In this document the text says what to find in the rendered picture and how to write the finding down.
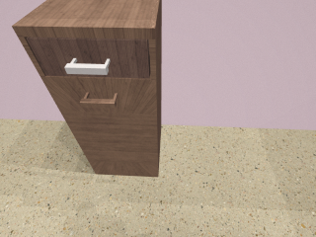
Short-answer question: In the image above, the drawer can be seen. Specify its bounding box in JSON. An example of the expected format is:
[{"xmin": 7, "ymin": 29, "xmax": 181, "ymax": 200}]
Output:
[{"xmin": 27, "ymin": 37, "xmax": 151, "ymax": 79}]

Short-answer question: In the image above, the cabinet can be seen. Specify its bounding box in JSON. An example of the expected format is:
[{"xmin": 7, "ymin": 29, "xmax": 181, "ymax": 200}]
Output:
[{"xmin": 12, "ymin": 0, "xmax": 162, "ymax": 178}]

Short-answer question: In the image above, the handle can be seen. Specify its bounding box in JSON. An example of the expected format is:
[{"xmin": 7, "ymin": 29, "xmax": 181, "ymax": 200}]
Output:
[
  {"xmin": 64, "ymin": 58, "xmax": 111, "ymax": 75},
  {"xmin": 80, "ymin": 98, "xmax": 117, "ymax": 109}
]

